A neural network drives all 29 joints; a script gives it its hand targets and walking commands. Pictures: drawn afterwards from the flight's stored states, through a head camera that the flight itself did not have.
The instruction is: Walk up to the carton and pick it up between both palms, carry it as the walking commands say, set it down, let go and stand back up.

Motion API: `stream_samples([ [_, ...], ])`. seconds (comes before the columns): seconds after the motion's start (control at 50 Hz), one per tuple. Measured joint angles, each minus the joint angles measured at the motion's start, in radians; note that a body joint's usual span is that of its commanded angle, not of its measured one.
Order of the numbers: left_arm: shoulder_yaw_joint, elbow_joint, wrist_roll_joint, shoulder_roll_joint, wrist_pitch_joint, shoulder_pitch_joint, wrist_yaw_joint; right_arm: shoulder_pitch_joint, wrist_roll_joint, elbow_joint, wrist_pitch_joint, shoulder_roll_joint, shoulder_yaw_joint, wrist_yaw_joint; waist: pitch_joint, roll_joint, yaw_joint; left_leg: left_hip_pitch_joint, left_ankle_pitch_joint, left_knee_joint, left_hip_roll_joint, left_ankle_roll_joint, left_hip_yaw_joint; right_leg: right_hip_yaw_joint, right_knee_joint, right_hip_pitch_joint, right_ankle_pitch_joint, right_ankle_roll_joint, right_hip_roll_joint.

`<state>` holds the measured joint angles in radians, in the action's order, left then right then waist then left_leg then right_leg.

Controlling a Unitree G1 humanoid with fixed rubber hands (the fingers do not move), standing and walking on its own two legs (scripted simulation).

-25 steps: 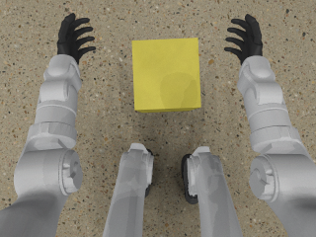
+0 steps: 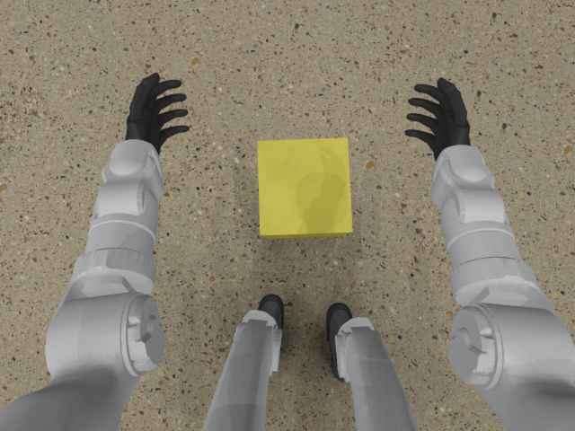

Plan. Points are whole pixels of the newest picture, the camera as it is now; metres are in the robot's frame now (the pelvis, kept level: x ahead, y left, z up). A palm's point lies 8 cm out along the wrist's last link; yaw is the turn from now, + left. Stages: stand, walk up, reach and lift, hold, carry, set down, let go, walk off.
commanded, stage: set down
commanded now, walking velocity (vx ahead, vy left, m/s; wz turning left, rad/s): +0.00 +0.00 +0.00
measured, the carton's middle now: (302, 195) +0.48 +0.01 -0.54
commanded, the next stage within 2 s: let go in 0.08 s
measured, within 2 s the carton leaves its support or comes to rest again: neither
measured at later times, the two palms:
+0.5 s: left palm (107, 215) +0.37 +0.24 -0.03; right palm (518, 221) +0.38 -0.21 -0.04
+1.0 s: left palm (61, 362) +0.24 +0.22 +0.05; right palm out of the picture +0.25 -0.25 +0.04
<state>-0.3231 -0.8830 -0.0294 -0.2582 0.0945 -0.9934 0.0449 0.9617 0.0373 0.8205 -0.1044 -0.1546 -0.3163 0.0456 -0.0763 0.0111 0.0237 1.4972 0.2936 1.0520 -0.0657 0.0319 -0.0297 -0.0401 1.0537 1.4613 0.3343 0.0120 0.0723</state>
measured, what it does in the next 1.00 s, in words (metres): rises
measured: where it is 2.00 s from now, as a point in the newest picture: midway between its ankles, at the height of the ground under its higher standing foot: (304, 350)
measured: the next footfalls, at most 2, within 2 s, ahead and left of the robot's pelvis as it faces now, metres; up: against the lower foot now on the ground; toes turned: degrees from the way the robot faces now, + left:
none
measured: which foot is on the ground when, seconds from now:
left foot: down 0.00-1.00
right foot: down 0.00-1.00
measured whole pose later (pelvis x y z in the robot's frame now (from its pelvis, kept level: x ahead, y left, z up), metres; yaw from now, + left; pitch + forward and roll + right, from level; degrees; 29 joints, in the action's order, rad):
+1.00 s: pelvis +0.09 -0.02 +0.11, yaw +1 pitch +0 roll +0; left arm -0.05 -0.44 0.01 -0.22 0.07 0.24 0.07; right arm -0.24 -0.01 0.44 -0.07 -0.21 -0.03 -0.06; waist 0.06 0.00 0.00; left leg 0.17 0.25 0.43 -0.05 0.02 -0.06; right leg -0.06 0.43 0.14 0.28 -0.04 0.06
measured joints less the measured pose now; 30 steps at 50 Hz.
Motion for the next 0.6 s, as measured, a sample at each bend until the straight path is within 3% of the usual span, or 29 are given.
stream_samples([
  [0.14,-0.037,-0.002,-0.076,0.04,-0.022,0.034,-0.002,-0.023,0.064,0.016,0.023,0.02,-0.029,-0.007,0.001,-0.001,-0.001,-0.052,-0.02,-0.072,0.0,-0.002,-0.006,0.0,-0.073,-0.052,-0.02,-0.003,-0.003],
  [0.24,-0.009,0.098,-0.096,0.056,-0.015,0.145,-0.007,-0.133,0.08,-0.078,0.016,0.024,0.01,-0.01,0.032,-0.008,-0.003,-0.109,-0.027,-0.117,-0.001,-0.002,-0.012,0.003,-0.119,-0.11,-0.027,-0.005,-0.005],
  [0.4,0.095,0.291,-0.046,0.045,-0.004,0.485,0.014,-0.48,0.039,-0.27,0.005,0.013,0.129,-0.027,0.035,-0.014,-0.013,-0.324,-0.03,-0.236,-0.004,-0.001,-0.015,-0.005,-0.229,-0.321,-0.026,-0.014,-0.014],
  [0.6,0.176,0.302,-0.003,0.066,-0.073,0.795,0.017,-0.768,-0.007,-0.247,0.078,-0.014,0.183,-0.061,0.022,-0.011,-0.013,-0.687,-0.031,-0.393,0.001,-0.008,-0.024,-0.009,-0.386,-0.683,-0.03,-0.028,-0.015],
])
